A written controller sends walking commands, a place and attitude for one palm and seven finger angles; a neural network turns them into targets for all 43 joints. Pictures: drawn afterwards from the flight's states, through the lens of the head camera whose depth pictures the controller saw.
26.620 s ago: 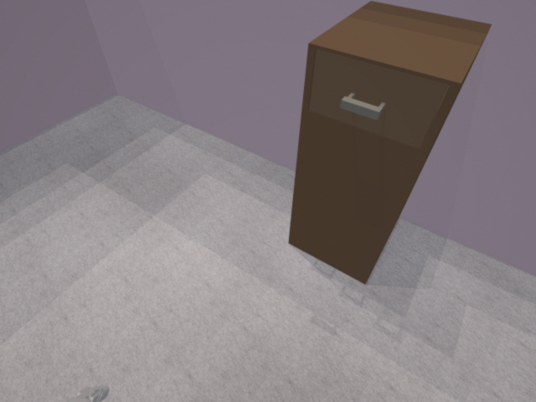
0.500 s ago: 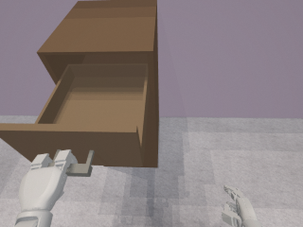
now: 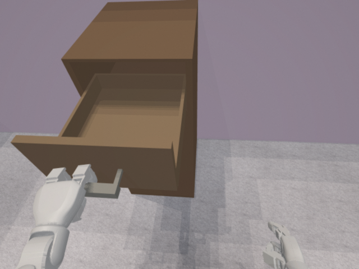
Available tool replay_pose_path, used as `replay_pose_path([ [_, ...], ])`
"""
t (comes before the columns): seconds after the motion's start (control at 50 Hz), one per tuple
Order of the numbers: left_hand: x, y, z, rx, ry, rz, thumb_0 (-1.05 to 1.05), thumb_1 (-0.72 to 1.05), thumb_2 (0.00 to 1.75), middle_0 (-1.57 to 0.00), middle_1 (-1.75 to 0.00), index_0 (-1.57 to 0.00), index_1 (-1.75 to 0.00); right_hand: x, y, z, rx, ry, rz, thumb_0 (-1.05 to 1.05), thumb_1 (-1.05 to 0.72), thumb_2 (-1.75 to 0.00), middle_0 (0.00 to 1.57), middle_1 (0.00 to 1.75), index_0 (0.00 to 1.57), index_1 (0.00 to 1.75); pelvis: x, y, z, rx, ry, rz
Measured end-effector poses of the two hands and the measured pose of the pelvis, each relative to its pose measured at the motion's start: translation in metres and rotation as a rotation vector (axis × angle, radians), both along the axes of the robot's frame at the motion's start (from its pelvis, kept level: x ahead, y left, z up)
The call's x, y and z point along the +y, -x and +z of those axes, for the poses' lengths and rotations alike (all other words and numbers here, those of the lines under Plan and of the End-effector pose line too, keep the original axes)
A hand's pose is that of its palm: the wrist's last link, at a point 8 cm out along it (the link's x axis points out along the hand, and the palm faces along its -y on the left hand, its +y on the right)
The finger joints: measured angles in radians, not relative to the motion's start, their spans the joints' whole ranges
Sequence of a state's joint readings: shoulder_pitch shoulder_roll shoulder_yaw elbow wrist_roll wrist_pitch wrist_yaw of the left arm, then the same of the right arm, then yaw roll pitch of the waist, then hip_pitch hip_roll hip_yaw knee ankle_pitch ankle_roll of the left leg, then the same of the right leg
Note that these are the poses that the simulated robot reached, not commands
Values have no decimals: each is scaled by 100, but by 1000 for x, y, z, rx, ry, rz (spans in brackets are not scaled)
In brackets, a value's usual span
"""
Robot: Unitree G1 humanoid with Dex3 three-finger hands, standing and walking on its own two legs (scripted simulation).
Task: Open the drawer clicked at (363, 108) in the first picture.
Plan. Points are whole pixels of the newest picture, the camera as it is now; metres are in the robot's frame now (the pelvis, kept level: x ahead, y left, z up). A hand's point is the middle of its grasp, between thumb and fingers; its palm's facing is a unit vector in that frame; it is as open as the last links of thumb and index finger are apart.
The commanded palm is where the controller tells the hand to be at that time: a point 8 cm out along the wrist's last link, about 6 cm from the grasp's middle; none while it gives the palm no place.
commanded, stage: open the thumb to release the handle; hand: left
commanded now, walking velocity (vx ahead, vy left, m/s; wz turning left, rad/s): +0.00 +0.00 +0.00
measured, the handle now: (98, 181) +0.28 +0.22 +0.05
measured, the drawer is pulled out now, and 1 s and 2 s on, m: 0.30 0.29 0.29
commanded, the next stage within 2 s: lift the hand off the handle in 0.24 s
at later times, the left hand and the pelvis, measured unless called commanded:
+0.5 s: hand (82, 209) +0.22 +0.25 +0.02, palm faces +0.05 -0.06 -1.00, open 13.8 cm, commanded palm +0.21 +0.24 +0.08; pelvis -0.01 +0.00 +0.00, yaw +1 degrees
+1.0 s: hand (78, 194) +0.24 +0.25 +0.06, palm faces +0.04 -0.04 -1.00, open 13.5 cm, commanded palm +0.22 +0.25 +0.13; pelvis -0.01 +0.00 +0.01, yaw +1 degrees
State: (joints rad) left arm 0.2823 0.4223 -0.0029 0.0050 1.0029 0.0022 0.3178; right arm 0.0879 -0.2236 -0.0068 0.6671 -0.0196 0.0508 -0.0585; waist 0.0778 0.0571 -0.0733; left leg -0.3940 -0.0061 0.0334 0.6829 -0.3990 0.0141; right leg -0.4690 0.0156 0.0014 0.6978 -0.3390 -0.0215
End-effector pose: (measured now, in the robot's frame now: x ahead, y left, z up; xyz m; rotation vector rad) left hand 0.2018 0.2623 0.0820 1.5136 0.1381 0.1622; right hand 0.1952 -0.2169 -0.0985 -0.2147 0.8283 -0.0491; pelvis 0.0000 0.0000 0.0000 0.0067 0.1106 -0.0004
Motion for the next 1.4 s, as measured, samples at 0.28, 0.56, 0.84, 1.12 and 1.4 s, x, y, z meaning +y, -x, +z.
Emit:
replay_pose_path([
  [0.28, 0, 3, -2, -6, -3, -17, 0, -31, 38, -33, -123, -31, -123, -3, 12, 5, -5, 18, 10, 1, -90, -90, 20, 30, 20, 30, 2, 11, 1, -13, 0, 4],
  [0.56, -16, -3, -5, -30, -22, -31, 0, -49, 30, -31, -121, -31, -121, 8, 18, -1, 21, -4, 43, 1, -90, -90, 20, 30, 20, 30, 2, 17, 1, -22, -4, 16],
  [0.84, -15, -15, 9, 29, -8, -45, 0, -49, 30, -31, -121, -38, -125, 6, 14, 4, -3, -14, 24, 1, -90, -90, 20, 30, 20, 30, -3, 16, 7, -45, -6, 18],
  [1.12, -11, -15, 48, -22, -19, -67, 0, -49, 30, -32, -120, -40, -124, -1, 3, 15, -24, -6, 23, 1, -90, -90, 20, 30, 20, 30, -4, 11, 15, -79, -6, 15],
  [1.4, -7, -14, 88, -45, -18, -82, 0, -49, 30, -34, -121, -40, -124, 16, -13, 24, -45, -31, 75, 1, -90, -90, 20, 30, 20, 30, 0, 7, 21, -114, -1, 27],
])
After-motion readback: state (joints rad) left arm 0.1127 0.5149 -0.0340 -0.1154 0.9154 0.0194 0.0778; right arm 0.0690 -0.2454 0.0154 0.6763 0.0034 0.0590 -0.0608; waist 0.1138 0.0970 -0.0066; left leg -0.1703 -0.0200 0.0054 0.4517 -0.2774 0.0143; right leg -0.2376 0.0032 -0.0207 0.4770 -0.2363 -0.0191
